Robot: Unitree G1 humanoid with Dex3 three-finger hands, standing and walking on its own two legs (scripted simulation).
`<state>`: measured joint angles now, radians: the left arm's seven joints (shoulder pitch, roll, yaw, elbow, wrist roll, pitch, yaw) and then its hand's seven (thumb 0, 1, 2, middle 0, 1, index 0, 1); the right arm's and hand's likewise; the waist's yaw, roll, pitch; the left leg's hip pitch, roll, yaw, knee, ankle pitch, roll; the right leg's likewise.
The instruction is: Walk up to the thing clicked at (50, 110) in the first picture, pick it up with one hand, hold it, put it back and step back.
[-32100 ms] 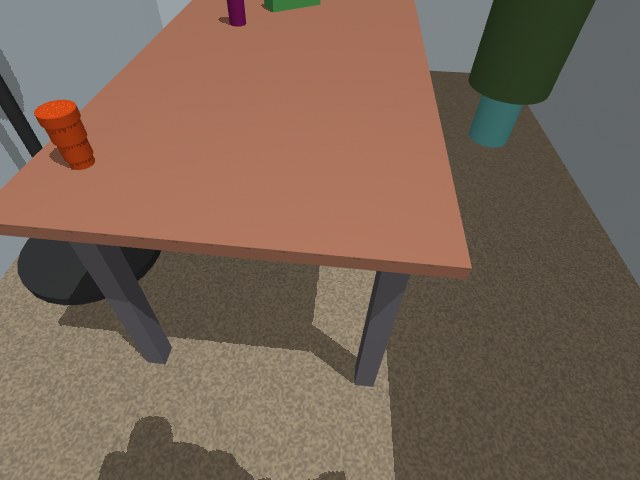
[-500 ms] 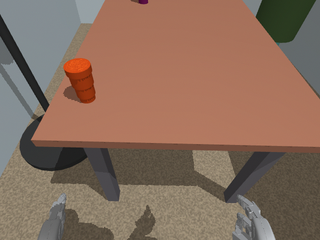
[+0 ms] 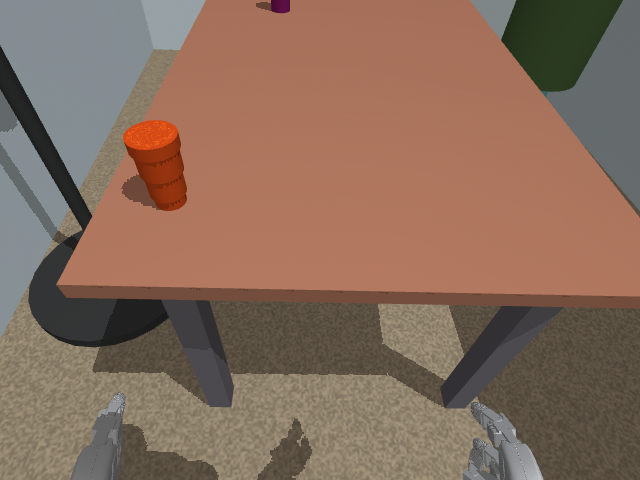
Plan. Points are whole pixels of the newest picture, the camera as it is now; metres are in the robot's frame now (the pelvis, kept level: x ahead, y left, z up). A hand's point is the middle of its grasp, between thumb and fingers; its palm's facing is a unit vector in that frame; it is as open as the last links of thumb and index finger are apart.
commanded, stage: home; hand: left
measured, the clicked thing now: (161, 170) +0.55 +0.22 +0.09
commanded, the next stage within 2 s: stand in 0.44 s
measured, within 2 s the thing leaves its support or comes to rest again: neither
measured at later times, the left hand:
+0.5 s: hand out of the picture +0.13 +0.22 -0.09, palm faces -0.04 -0.93 -0.36, open 17.6 cm
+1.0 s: hand out of the picture +0.05 +0.25 -0.10, palm faces -0.01 -0.94 -0.33, open 9.2 cm
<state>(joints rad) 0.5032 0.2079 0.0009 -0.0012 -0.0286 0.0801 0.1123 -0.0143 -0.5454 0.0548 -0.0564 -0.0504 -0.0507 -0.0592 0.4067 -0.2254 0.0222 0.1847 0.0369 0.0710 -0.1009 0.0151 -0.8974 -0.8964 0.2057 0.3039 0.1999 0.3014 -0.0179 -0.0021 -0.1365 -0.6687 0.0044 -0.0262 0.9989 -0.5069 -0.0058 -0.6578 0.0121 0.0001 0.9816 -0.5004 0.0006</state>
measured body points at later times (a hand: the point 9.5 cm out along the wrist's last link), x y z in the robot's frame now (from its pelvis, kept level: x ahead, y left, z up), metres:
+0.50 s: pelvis -0.01 +0.00 +0.02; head +0.01 +0.00 +0.47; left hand +0.13 +0.27 -0.07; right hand +0.12 -0.27 -0.09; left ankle +0.00 +0.12 -0.68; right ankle -0.01 -0.12 -0.68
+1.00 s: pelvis -0.01 +0.00 +0.06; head -0.01 +0.00 +0.51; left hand +0.05 +0.29 -0.07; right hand +0.05 -0.28 -0.08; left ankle +0.00 +0.12 -0.68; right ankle -0.01 -0.12 -0.68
